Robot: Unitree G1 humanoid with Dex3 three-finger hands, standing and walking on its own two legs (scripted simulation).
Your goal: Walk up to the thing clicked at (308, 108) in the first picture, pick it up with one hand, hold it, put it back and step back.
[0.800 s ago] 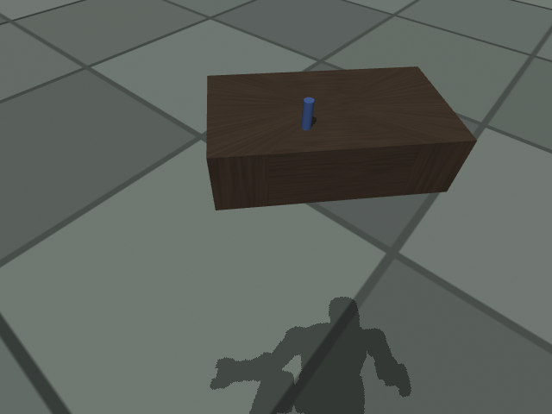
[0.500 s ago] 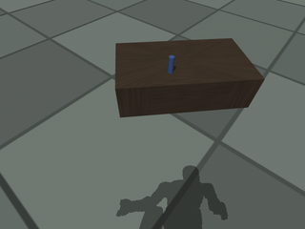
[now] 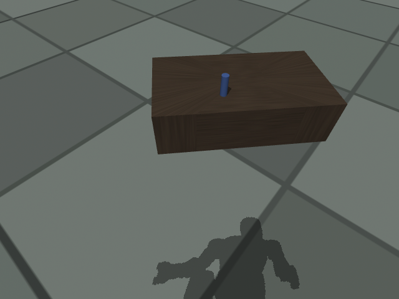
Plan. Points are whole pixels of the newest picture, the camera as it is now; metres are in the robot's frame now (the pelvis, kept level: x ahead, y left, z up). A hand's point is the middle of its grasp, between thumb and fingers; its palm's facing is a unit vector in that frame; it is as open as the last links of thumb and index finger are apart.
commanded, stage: stand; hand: right
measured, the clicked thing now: (224, 85) +1.31 -0.12 -0.38
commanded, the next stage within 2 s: walk up in 0.32 s
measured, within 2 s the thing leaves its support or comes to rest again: neither
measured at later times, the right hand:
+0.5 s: hand out of the picture +0.09 -0.27 -0.16, palm faces -0.08 +0.93 -0.36, open 7.4 cm
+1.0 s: hand (283, 252) +0.26 -0.20 -0.14, palm faces -0.09 +0.92 -0.39, open 7.4 cm
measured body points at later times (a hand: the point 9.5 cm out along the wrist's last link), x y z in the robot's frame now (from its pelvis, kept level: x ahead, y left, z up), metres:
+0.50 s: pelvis +0.02 +0.00 -0.01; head +0.03 +0.00 +0.44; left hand +0.07 +0.32 -0.13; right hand +0.09 -0.32 -0.14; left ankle +0.00 +0.12 -0.74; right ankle -0.01 -0.12 -0.75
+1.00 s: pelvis +0.20 +0.07 -0.01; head +0.20 +0.09 +0.44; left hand +0.25 +0.40 -0.13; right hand +0.27 -0.24 -0.11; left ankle +0.15 +0.18 -0.75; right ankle +0.32 -0.08 -0.70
